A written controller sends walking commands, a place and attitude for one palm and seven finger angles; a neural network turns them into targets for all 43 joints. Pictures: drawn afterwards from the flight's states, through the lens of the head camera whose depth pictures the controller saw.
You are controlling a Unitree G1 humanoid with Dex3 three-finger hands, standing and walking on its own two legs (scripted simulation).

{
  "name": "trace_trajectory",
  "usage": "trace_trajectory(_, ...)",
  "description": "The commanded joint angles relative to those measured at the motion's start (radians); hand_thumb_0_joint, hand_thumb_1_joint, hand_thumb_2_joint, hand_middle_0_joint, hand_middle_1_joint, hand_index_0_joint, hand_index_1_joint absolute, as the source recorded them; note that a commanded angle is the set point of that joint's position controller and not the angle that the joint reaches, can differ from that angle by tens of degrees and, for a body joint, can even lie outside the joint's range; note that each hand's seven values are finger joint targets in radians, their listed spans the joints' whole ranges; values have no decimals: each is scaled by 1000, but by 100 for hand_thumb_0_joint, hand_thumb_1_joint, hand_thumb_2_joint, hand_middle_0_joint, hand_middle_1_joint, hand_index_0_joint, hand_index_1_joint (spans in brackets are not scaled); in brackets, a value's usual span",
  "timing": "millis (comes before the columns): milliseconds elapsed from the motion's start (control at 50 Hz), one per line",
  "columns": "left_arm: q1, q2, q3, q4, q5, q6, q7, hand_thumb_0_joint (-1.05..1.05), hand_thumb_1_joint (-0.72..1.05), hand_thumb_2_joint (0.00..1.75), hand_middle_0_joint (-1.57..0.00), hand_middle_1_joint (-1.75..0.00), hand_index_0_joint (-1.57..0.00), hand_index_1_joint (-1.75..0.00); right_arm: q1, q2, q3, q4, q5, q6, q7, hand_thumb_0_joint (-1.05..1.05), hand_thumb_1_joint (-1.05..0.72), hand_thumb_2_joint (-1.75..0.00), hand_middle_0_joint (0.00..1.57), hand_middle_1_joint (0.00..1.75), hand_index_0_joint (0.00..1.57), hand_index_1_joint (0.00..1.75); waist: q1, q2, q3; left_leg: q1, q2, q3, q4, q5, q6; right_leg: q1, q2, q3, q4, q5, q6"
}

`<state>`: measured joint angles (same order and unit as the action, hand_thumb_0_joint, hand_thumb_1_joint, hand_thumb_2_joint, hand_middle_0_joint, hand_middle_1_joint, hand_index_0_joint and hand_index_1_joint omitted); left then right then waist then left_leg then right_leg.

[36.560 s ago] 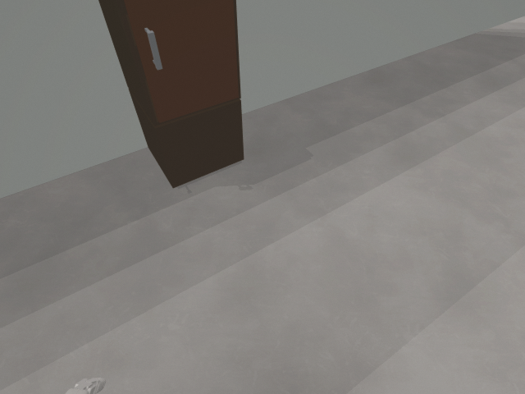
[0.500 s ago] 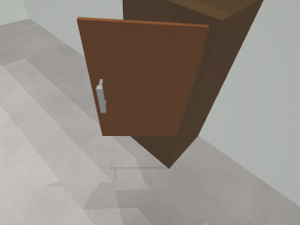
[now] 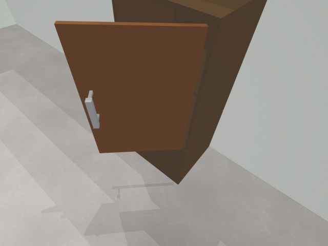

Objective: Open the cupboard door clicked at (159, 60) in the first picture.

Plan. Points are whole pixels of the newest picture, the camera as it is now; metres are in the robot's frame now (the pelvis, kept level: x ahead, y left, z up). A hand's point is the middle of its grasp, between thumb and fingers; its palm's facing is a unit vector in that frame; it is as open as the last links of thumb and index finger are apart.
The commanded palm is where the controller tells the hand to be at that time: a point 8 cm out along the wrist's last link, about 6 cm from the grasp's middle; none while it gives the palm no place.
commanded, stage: come to a stop and stand still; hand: left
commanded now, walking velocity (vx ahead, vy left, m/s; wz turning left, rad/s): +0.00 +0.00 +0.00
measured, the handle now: (93, 109) +0.54 +0.26 -0.02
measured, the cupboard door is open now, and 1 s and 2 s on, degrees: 44 44 44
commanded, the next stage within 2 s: look again from close up in 0.20 s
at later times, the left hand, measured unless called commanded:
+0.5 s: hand out of the picture -0.02 +0.13 -0.17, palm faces +0.05 -0.99 -0.15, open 7.3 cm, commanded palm none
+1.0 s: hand out of the picture -0.02 +0.13 -0.17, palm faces +0.05 -0.98 -0.17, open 7.3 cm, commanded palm none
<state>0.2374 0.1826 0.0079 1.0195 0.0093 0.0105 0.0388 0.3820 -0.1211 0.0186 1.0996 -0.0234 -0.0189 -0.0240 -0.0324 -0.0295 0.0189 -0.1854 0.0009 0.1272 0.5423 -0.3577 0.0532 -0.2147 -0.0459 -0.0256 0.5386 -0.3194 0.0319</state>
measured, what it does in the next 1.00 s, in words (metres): stands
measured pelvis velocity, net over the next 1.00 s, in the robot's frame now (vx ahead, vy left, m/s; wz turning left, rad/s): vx -0.01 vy -0.03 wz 0.03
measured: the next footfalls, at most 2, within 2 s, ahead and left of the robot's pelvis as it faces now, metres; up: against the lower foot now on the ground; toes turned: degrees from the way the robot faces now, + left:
none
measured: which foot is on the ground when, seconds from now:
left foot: down 0.00-1.00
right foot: down 0.00-1.00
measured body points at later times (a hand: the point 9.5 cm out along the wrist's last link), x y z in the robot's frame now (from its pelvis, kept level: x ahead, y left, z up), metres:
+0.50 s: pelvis +0.00 -0.02 +0.01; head +0.02 -0.01 +0.46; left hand -0.02 +0.18 -0.16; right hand +0.02 -0.25 -0.15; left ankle -0.04 +0.08 -0.73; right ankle -0.02 -0.14 -0.73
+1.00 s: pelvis -0.01 -0.03 +0.01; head +0.00 -0.02 +0.46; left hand -0.03 +0.19 -0.15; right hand -0.03 -0.24 -0.15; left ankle -0.04 +0.08 -0.73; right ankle -0.02 -0.14 -0.73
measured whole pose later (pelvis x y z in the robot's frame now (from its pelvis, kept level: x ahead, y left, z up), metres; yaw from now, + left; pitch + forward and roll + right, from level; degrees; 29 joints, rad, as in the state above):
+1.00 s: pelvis -0.01 -0.03 +0.01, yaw +1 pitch -1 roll +0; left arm 0.30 0.14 -0.01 1.11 0.01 -0.01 0.04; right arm 0.31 -0.11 0.02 1.15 -0.02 -0.02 -0.03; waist 0.00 -0.02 0.03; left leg -0.14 0.02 0.09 0.41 -0.26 0.01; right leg -0.16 -0.02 -0.06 0.43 -0.25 0.00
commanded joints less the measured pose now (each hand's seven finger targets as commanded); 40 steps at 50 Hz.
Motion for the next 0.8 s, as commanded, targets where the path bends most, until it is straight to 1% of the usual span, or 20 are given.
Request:
trace_trajectory(0, 89, 49, 4, -5, 0, -21, 0, 0, 90, 90, -20, -30, -20, -30, 38, -133, -31, -18, 12, -13, -20, 0, -90, -90, 20, 30, 20, 30, 27, 41, 6, 34, 132, -112, -101, 528, -2, 43, -35, 23, -28, 342, -57)
trace_trajectory(20, 89, 46, 2, 0, 2, -21, 1, 0, 90, 90, -20, -30, -20, -30, 33, -126, -30, -15, 12, -12, -20, 0, -90, -90, 20, 30, 20, 30, 27, 27, 26, 26, 128, -108, -105, 519, -3, 44, -37, 30, -32, 379, -59)
trace_trajectory(100, 106, 48, 2, 17, 3, -22, 4, 0, 90, 90, -20, -30, -20, -30, 6, -115, -30, -6, 14, -8, -18, 0, -90, -90, 20, 30, 20, 30, 26, -3, 26, 32, 118, -100, -121, 397, -8, 44, -51, 45, -54, 382, -60)
trace_trajectory(140, 111, 44, 0, 24, 5, -23, 5, 0, 90, 90, -20, -30, -20, -30, -9, -110, -29, 4, 14, -6, -17, 0, -90, -90, 20, 30, 20, 30, 25, -6, 42, 34, 116, -100, -130, 374, -9, 33, -52, 51, -65, 381, -61)
trace_trajectory(200, 121, 42, -1, 34, 5, -27, 5, 0, 90, 90, -20, -30, -20, -30, -19, -108, -28, 9, 15, -7, -16, 0, -90, -90, 20, 30, 20, 30, 26, -9, 24, 50, 114, -102, -138, 359, -8, 41, -58, 54, -79, 379, -61)
trace_trajectory(220, 125, 40, -2, 36, 6, -27, 6, 0, 90, 90, -20, -30, -20, -30, -26, -105, -30, 11, 15, -6, -16, 0, -90, -90, 20, 30, 20, 30, 25, -12, 34, 57, 114, -102, -138, 371, -8, 34, -56, 53, -82, 389, -61)
trace_trajectory(260, 125, 39, -1, 41, 6, -27, 6, 0, 90, 90, -20, -30, -20, -30, -29, -105, -27, 12, 15, -7, -17, 0, -90, -90, 20, 30, 20, 30, 26, 14, 36, 52, 114, -102, -147, 369, -10, 38, -57, 52, -86, 376, -62)
trace_trajectory(300, 136, 39, -2, 47, 5, -29, 5, 0, 90, 90, -20, -30, -20, -30, -37, -107, -26, 12, 15, -9, -17, 0, -90, -90, 20, 30, 20, 30, 29, 19, 20, 63, 114, -103, -149, 364, -10, 44, -61, 55, -95, 374, -62)
trace_trajectory(320, 136, 40, -2, 49, 7, -30, 5, 0, 90, 90, -20, -30, -20, -30, -43, -106, -27, 13, 16, -8, -17, 0, -90, -90, 20, 30, 20, 30, 29, 6, 28, 62, 114, -101, -146, 363, -11, 43, -60, 56, -101, 389, -62)
trace_trajectory(340, 140, 40, -3, 52, 7, -32, 5, 0, 90, 90, -20, -30, -20, -30, -43, -108, -27, 13, 15, -8, -18, 0, -90, -90, 20, 30, 20, 30, 28, 6, 17, 66, 112, -102, -144, 363, -13, 49, -64, 57, -103, 403, -63)
trace_trajectory(380, 140, 41, -2, 57, 5, -33, 5, 0, 90, 90, -20, -30, -20, -30, -48, -106, -26, 13, 15, -8, -17, 0, -90, -90, 20, 30, 20, 30, 30, 17, 18, 61, 111, -101, -150, 350, -16, 54, -67, 56, -109, 403, -64)
trace_trajectory(420, 139, 39, -4, 59, 7, -33, 5, 0, 90, 90, -20, -30, -20, -30, -54, -103, -25, 15, 16, -7, -18, 0, -90, -90, 20, 30, 20, 30, 31, 16, 44, 48, 112, -102, -160, 333, -16, 49, -66, 58, -124, 394, -64)
trace_trajectory(460, 141, 42, -4, 61, 5, -33, 4, 0, 90, 90, -20, -30, -20, -30, -52, -106, -23, 16, 15, -7, -17, 0, -90, -90, 20, 30, 20, 30, 33, 17, 33, 47, 112, -106, -165, 318, -18, 58, -69, 57, -129, 378, -64)
trace_trajectory(500, 141, 40, -4, 64, 4, -33, 3, 0, 90, 90, -20, -30, -20, -30, -55, -105, -21, 17, 15, -8, -17, 0, -90, -90, 20, 30, 20, 30, 35, 22, 46, 38, 111, -110, -178, 294, -18, 52, -69, 58, -140, 349, -64)
trace_trajectory(520, 137, 41, -5, 63, 6, -33, 3, 0, 90, 90, -20, -30, -20, -30, -53, -104, -22, 18, 15, -7, -17, 0, -90, -90, 20, 30, 20, 30, 35, 12, 57, 34, 112, -110, -177, 298, -18, 52, -65, 55, -146, 351, -63)
trace_trajectory(560, 139, 43, -5, 65, 4, -35, 3, 0, 90, 90, -20, -30, -20, -30, -51, -106, -21, 20, 15, -9, -16, 0, -90, -90, 20, 30, 20, 30, 35, 16, 38, 38, 111, -113, -180, 300, -20, 61, -69, 57, -147, 354, -63)
trace_trajectory(600, 138, 43, -5, 64, 3, -34, 2, 0, 90, 90, -20, -30, -20, -30, -50, -106, -20, 21, 14, -9, -16, 0, -90, -90, 20, 30, 20, 30, 37, 29, 50, 30, 111, -113, -189, 283, -22, 57, -70, 56, -156, 333, -64)
trace_trajectory(720, 134, 40, -6, 63, 4, -34, 2, 0, 90, 90, -20, -30, -20, -30, -40, -101, -20, 24, 14, -6, -12, 0, -90, -90, 20, 30, 20, 30, 40, -4, 79, 5, 111, -118, -209, 230, -22, 45, -64, 55, -177, 267, -62)
trace_trajectory(760, 134, 44, -4, 61, 2, -36, 2, 0, 90, 90, -20, -30, -20, -30, -34, -102, -19, 25, 13, -9, -12, 0, -90, -90, 20, 30, 20, 30, 41, 18, 52, 11, 110, -119, -208, 239, -24, 58, -68, 55, -174, 270, -63)
trace_trajectory(780, 132, 45, -4, 62, 2, -36, 2, 0, 90, 90, -20, -30, -20, -30, -32, -102, -19, 26, 13, -10, -12, 0, -90, -90, 20, 30, 20, 30, 39, 16, 49, 11, 111, -121, -211, 242, -24, 58, -67, 53, -172, 268, -64)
